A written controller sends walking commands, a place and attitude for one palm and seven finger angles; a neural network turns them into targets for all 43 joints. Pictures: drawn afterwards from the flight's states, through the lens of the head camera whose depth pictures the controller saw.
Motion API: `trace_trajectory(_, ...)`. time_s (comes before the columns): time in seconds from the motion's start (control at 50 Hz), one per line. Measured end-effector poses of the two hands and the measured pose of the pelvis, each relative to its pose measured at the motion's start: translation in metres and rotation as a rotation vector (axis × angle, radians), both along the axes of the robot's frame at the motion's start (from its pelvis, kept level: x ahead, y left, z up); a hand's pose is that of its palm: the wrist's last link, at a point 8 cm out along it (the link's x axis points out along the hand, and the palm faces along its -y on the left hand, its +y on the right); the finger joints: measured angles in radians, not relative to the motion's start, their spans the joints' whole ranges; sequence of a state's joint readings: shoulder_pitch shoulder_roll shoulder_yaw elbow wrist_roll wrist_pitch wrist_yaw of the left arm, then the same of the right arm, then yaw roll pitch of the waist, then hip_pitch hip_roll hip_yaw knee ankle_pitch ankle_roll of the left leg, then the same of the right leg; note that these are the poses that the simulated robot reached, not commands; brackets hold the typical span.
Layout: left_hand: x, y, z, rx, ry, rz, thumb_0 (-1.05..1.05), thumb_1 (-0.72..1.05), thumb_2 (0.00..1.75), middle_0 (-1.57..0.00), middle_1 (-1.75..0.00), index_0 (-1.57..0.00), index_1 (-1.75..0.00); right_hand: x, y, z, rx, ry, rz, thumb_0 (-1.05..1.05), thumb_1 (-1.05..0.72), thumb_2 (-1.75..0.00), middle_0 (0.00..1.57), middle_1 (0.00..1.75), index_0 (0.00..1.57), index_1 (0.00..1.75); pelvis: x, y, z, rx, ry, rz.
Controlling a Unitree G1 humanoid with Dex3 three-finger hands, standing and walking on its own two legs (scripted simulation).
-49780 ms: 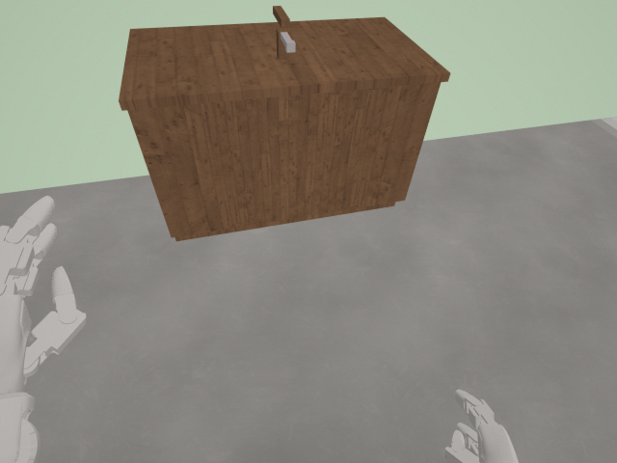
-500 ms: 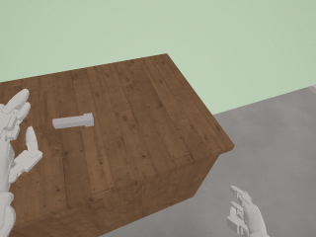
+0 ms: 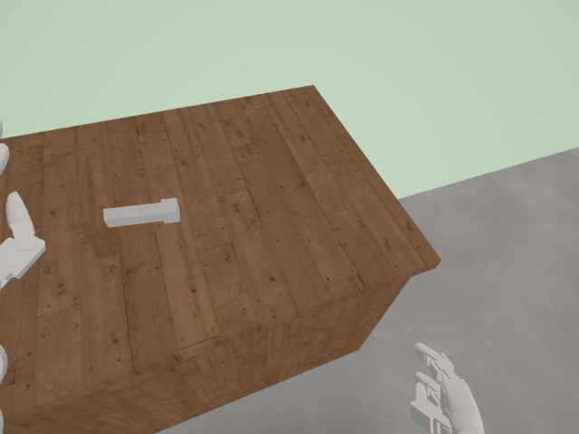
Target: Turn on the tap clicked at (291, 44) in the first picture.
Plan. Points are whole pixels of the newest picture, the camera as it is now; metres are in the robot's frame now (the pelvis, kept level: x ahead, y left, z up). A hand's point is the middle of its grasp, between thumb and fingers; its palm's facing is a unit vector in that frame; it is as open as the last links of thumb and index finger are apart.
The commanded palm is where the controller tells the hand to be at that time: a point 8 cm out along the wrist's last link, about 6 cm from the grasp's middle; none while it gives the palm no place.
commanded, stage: come to a stop and stand still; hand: left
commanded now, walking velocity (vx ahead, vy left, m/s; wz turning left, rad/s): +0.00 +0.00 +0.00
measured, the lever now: (170, 210) +0.42 +0.24 +0.02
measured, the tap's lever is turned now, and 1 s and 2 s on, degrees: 80 80 80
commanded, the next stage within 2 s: look again from close up in 0.72 s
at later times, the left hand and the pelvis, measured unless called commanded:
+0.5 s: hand (81, 285) +0.22 +0.23 +0.16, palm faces +0.37 -0.87 -0.34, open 7.4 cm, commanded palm +0.15 +0.27 +0.18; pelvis +0.00 -0.01 +0.00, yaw +1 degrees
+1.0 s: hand (82, 282) +0.22 +0.23 +0.16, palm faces +0.37 -0.85 -0.37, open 7.4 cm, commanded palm +0.16 +0.26 +0.18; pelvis +0.01 -0.02 +0.00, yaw +1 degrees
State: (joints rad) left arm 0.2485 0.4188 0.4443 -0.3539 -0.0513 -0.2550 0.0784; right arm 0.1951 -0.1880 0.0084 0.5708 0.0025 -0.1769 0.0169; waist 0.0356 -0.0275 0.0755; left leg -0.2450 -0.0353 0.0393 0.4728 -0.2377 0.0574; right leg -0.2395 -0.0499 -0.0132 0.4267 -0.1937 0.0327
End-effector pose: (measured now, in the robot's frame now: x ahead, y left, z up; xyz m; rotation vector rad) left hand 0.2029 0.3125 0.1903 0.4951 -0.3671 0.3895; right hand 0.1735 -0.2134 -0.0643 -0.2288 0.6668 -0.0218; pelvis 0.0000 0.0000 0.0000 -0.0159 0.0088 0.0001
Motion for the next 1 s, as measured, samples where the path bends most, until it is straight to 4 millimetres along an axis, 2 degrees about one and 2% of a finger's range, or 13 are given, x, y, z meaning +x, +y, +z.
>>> trace_trajectory(0.08, -0.012, -0.039, -0.021, -0.051, 0.104, -0.123, 0.01, 0.89, 0.9, -0.21, -0.3, -0.2, -0.3, -0.009, -0.004, -0.005, 0.021, -0.005, -0.043, 0.01, -0.9, -0.9, 0.21, 0.3, 0.2, 0.3, 0.001, 0.004, -0.001, 0.003, -0.007, -0.003)
trace_trajectory(0.12, -0.019, -0.045, -0.028, -0.051, 0.139, -0.15, 0.01, 0.89, 0.9, -0.21, -0.3, -0.21, -0.3, -0.013, -0.005, -0.006, 0.013, 0.01, -0.059, 0.01, -0.9, -0.9, 0.21, 0.3, 0.2, 0.3, 0.001, 0.001, -0.002, 0.003, -0.011, 0.002)
trace_trajectory(0.18, -0.027, -0.034, -0.029, -0.026, 0.14, -0.113, 0.01, 0.88, 0.9, -0.22, -0.3, -0.21, -0.3, -0.017, -0.008, -0.005, -0.011, 0.034, -0.063, 0.01, -0.91, -0.9, 0.21, 0.3, 0.2, 0.3, 0.0, -0.005, -0.001, 0.003, -0.016, 0.013)
trace_trajectory(0.28, -0.035, -0.012, -0.016, -0.038, 0.038, 0.009, 0.01, 0.88, 0.9, -0.22, -0.3, -0.22, -0.3, -0.012, -0.013, 0.0, -0.045, 0.028, -0.025, 0.01, -0.91, -0.9, 0.21, 0.3, 0.2, 0.3, -0.002, -0.011, 0.0, -0.004, -0.02, 0.025)
trace_trajectory(0.36, -0.035, -0.023, -0.01, -0.081, -0.026, 0.006, 0.02, 0.89, 0.9, -0.21, -0.3, -0.21, -0.3, -0.002, -0.015, 0.005, -0.046, -0.008, -0.001, 0.01, -0.91, -0.9, 0.21, 0.3, 0.2, 0.3, -0.003, -0.011, 0.001, -0.004, -0.022, 0.023)
trace_trajectory(0.46, -0.028, -0.041, -0.017, -0.091, 0.02, -0.055, 0.01, 0.89, 0.9, -0.21, -0.3, -0.21, -0.3, 0.008, -0.014, 0.01, -0.03, -0.045, -0.005, 0.01, -0.91, -0.9, 0.21, 0.3, 0.2, 0.3, -0.002, -0.012, 0.002, -0.004, -0.018, 0.016)
trace_trajectory(0.58, -0.023, -0.037, -0.023, -0.065, 0.094, -0.049, 0.01, 0.89, 0.9, -0.22, -0.3, -0.21, -0.3, 0.009, -0.015, 0.011, -0.025, -0.035, -0.018, 0.01, -0.9, -0.9, 0.21, 0.3, 0.2, 0.3, -0.001, -0.016, 0.003, -0.004, -0.011, 0.018)
trace_trajectory(0.76, -0.026, -0.042, -0.01, -0.044, 0.064, -0.05, 0.01, 0.89, 0.9, -0.21, -0.3, -0.21, -0.3, 0.006, -0.021, 0.003, -0.037, 0.018, -0.016, 0.01, -0.9, -0.9, 0.21, 0.3, 0.2, 0.3, 0.004, -0.018, 0.004, -0.005, -0.006, 0.023)
trace_trajectory(1.0, -0.022, -0.042, -0.018, -0.071, 0.107, -0.034, 0.01, 0.89, 0.9, -0.21, -0.3, -0.21, -0.3, 0.01, -0.024, 0.005, -0.034, 0.014, -0.034, 0.01, -0.91, -0.9, 0.21, 0.3, 0.2, 0.3, 0.007, -0.02, 0.004, -0.003, -0.008, 0.024)
